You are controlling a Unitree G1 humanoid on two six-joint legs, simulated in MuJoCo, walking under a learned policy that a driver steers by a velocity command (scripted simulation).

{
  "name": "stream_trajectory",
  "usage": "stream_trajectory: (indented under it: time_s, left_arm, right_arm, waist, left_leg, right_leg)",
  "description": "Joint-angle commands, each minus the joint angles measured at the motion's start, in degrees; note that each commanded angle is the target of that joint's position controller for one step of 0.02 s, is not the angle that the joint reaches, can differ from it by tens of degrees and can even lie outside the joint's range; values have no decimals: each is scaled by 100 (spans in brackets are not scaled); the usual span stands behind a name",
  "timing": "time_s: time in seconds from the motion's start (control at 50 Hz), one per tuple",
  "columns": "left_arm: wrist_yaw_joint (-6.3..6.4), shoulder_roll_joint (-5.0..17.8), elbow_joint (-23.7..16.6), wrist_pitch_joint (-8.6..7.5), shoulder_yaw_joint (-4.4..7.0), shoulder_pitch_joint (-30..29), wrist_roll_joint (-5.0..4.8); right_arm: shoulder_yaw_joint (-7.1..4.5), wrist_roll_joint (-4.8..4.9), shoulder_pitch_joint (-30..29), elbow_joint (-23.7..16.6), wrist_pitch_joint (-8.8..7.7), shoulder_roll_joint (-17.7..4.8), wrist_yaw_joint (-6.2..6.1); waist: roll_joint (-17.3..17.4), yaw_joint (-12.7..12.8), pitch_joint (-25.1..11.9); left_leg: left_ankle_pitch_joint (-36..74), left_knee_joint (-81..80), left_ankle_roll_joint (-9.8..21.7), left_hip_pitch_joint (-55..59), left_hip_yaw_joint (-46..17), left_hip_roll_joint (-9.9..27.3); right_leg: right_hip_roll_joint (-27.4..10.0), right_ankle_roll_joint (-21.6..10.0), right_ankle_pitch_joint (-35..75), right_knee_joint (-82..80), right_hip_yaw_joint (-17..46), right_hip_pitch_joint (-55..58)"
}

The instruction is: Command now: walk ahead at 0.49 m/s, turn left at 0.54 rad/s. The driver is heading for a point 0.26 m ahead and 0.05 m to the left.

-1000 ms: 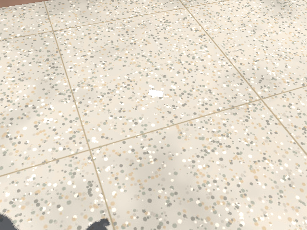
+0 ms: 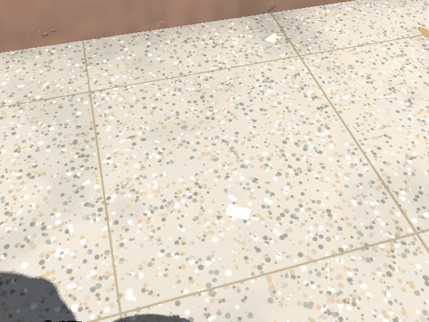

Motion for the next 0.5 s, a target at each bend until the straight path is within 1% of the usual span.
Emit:
stream_trajectory:
  time_s: [0.02,0.04,0.06,0.1,0.12,0.14,0.16,0.18,0.2,0.22,0.24,0.26,0.28,0.3,0.32,0.34,0.36,0.38,0.4,0.42,0.44,0.46,0.48,0.5]
  left_arm:
    - [-15,234,-370,-70,38,-377,-30]
    - [-40,271,-407,-93,50,-542,-81]
    - [-64,339,-420,-114,75,-614,-105]
    - [-122,498,-412,-163,149,-596,-73]
    - [-146,562,-393,-187,195,-504,-55]
    - [-157,588,-339,-210,235,-301,-35]
    - [-147,596,-260,-239,265,1,18]
    - [-117,812,-267,-276,305,402,119]
    - [-90,1131,-231,-210,370,832,244]
    - [-144,989,-22,-87,389,1154,15]
    - [-157,730,-91,-8,316,1006,-81]
    - [-148,534,-145,58,241,670,-45]
    - [-158,307,-156,95,132,267,-14]
    - [-160,204,-129,110,73,-35,11]
    - [-169,242,-79,135,88,-199,33]
    - [-168,280,-41,152,107,-305,49]
    - [-156,319,6,164,126,-311,52]
    - [-144,357,69,176,140,-249,30]
    - [-134,388,130,195,150,-173,-3]
    - [-126,407,173,223,150,-146,-40]
    - [-120,406,194,258,139,-202,-75]
    - [-122,370,212,291,114,-274,-105]
    - [-134,247,285,299,62,-160,-110]
    - [-152,105,366,286,4,-18,-52]
  right_arm:
    - [-274,62,-156,-369,-50,-989,-95]
    - [-286,76,-12,-318,-26,-1025,-104]
    - [-282,79,74,-257,6,-1014,-115]
    - [-256,76,242,-160,81,-907,-153]
    - [-243,50,258,-143,114,-863,-172]
    - [-231,26,183,-155,143,-816,-188]
    - [-193,16,88,-190,155,-685,-193]
    - [-97,-57,136,-285,129,-413,-185]
    - [14,-62,963,-232,84,-134,-174]
    - [-3,6,1372,-143,74,-461,-150]
    - [-118,76,1036,-82,148,-847,-160]
    - [-136,76,462,-175,243,-877,-194]
    - [-129,23,109,-266,341,-798,-223]
    - [-114,-10,12,-322,424,-665,-238]
    - [-65,-27,120,-280,479,-470,-241]
    - [-25,-45,237,-217,493,-326,-250]
    - [8,-73,268,-184,480,-231,-258]
    - [34,-94,228,-170,464,-184,-255]
    - [32,-89,203,-150,461,-209,-252]
    - [18,-80,186,-130,472,-252,-247]
    - [10,-82,175,-108,490,-263,-234]
    - [11,-107,158,-86,503,-238,-216]
    - [10,-177,3,-139,516,-271,-211]
    - [-3,-258,-144,-253,517,-424,-226]
  waist:
    - [515,-68,-154]
    - [544,-154,-211]
    - [596,-175,-204]
    - [716,-170,-332]
    - [787,-109,-426]
    - [842,31,-520]
    - [816,238,-648]
    - [491,400,-1173]
    - [-913,263,-1986]
    - [-1609,282,-2504]
    - [-856,431,-2016]
    - [-397,459,-1519]
    - [-210,373,-1039]
    - [-364,181,-796]
    - [-548,56,-650]
    - [-700,-4,-649]
    - [-767,1,-750]
    - [-777,50,-895]
    - [-752,92,-1035]
    - [-706,104,-1107]
    - [-643,63,-1088]
    - [-587,-3,-993]
    - [-485,11,-834]
    - [-252,72,-700]
  left_leg:
    - [452,-674,799,-990,-826,1053]
    - [293,-610,766,-871,-964,1110]
    - [450,-422,723,-654,-1033,1166]
    - [922,131,564,-97,-1268,1294]
    - [1163,423,464,141,-1400,1367]
    - [1407,742,345,255,-1460,1357]
    - [1666,1180,167,249,-1367,1159]
    - [1158,2125,-98,-51,-1132,835]
    - [-1485,3908,-555,-1492,-628,177]
    - [-3044,5046,-753,-2200,-508,167]
    - [-2733,5532,-851,-2473,-643,381]
    - [-2383,5575,-907,-2556,-458,547]
    - [-2183,5188,-940,-2467,-357,720]
    - [-2005,4601,-944,-2080,-308,954]
    - [-1853,3987,-970,-1570,-62,967]
    - [-1771,3472,-1013,-1141,149,914]
    - [-1689,3021,-1032,-842,245,896]
    - [-1464,2620,-1025,-635,266,908]
    - [-1140,2291,-1011,-453,280,907]
    - [-821,1957,-979,-259,299,902]
    - [-444,1538,-918,0,348,884]
    - [-15,1036,-827,323,424,832]
    - [236,650,-714,544,345,865]
    - [528,516,-556,728,-67,1198]
  right_leg:
    - [427,132,1180,-1240,-368,1131]
    - [521,143,1323,-1472,-343,1243]
    - [565,120,1368,-1702,-294,1239]
    - [625,-10,1285,-2072,-212,1287]
    - [652,-115,1151,-2165,-199,1382]
    - [674,-251,1121,-2306,-247,1644]
    - [637,-412,1463,-2609,-352,2147]
    - [17,-703,2794,-2459,71,3171]
    - [-1391,-1689,4317,-2136,1693,5057]
    - [-1947,-2225,3454,-2399,3035,5445]
    - [-1676,-2031,2252,-2636,2774,4943]
    - [-1365,-1781,1664,-2750,2157,4375]
    - [-1072,-1657,1614,-2901,1612,3654]
    - [-860,-1540,1578,-3048,1247,3026]
    - [-562,-1450,1703,-3193,806,2508]
    - [-383,-1455,2051,-3228,472,2238]
    - [-344,-1515,2419,-3193,312,2217]
    - [-390,-1581,2622,-3138,278,2336]
    - [-460,-1634,2576,-3102,305,2453]
    - [-506,-1650,2253,-3081,332,2492]
    - [-487,-1608,1676,-3069,319,2394]
    - [-395,-1494,856,-3071,282,2185]
    - [-229,-1241,-90,-3108,259,1960]
    - [-52,-907,-941,-3039,210,1687]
